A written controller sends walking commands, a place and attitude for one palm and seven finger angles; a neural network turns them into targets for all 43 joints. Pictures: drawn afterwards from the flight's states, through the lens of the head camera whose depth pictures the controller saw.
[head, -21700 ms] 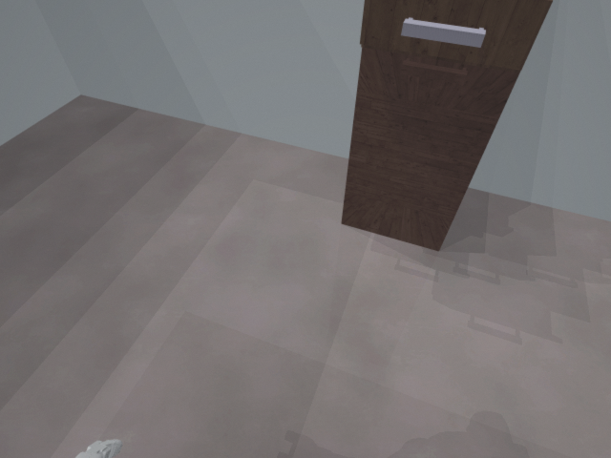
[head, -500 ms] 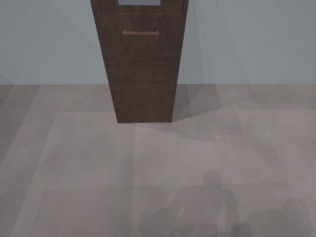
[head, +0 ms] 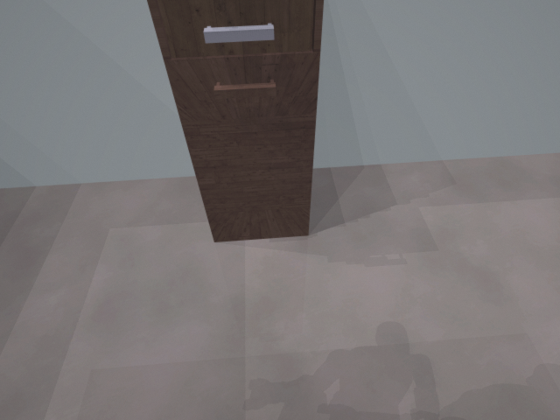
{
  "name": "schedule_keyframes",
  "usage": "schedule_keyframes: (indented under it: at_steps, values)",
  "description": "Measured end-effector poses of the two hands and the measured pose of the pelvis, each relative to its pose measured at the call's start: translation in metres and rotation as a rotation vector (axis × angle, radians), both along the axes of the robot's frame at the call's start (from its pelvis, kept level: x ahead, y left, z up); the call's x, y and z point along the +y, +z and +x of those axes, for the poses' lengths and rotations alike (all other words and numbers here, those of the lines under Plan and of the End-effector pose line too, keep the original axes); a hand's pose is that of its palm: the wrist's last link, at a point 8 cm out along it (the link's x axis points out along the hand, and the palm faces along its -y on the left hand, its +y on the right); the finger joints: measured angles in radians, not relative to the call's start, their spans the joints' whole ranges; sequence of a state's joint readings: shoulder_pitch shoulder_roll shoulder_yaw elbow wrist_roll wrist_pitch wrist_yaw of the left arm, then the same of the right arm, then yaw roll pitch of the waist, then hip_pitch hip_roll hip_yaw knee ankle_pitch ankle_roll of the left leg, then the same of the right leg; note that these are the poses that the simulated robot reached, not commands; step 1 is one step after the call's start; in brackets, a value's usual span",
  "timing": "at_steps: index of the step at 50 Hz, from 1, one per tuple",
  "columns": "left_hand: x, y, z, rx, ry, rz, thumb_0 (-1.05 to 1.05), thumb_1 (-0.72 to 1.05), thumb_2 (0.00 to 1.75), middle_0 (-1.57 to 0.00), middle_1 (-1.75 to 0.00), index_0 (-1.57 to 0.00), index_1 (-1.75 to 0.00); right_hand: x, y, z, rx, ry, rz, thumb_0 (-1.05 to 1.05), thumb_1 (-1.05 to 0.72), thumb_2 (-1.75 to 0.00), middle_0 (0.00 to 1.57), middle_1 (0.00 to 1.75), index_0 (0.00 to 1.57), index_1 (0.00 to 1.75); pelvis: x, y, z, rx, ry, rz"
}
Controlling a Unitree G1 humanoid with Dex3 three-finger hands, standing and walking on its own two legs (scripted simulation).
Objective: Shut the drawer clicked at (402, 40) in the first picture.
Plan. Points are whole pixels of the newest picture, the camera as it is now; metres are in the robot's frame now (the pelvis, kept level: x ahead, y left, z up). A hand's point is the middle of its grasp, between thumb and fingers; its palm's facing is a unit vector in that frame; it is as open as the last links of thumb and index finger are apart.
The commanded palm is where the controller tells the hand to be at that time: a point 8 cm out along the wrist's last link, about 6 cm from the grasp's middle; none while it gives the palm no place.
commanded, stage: let the arm hang, fingers relaxed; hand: left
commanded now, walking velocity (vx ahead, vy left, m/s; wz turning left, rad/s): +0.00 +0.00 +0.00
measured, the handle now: (239, 30) +0.97 +0.15 +0.14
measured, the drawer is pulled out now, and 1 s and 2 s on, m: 0.00 0.00 0.00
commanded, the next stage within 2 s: look to check the result in 0.20 s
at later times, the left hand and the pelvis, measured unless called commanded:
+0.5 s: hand out of the picture +0.10 +0.24 -0.15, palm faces -0.04 -0.94 -0.35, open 7.4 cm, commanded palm none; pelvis +0.03 -0.01 +0.00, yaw +0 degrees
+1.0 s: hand out of the picture +0.13 +0.22 -0.15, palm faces -0.04 -0.93 -0.35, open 7.4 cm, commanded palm none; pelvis +0.05 -0.02 +0.00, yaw +0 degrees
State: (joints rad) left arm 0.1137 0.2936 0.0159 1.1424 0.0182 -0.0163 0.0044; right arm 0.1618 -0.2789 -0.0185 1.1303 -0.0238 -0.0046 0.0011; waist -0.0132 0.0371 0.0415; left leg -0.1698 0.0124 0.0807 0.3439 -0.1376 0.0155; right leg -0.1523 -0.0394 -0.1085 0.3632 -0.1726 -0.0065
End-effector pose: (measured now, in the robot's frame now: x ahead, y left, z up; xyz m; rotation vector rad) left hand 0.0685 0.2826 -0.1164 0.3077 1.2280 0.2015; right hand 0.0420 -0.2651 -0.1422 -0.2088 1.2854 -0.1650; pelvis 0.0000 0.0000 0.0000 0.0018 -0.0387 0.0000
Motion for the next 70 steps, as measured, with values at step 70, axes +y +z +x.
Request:
schedule_keyframes:
  at_steps: [70]
  values:
    - [-0.018,0.005,0.059,-0.008,-0.039,0.015,0.01,0.90,0.90,-0.21,-0.30,-0.20,-0.30,-0.049,0.015,0.053,-0.018,-0.005,-0.072,0.00,-0.90,-0.89,0.20,0.30,0.21,0.30,-0.024,0.004,0.045,0.016,-0.019,0.002]
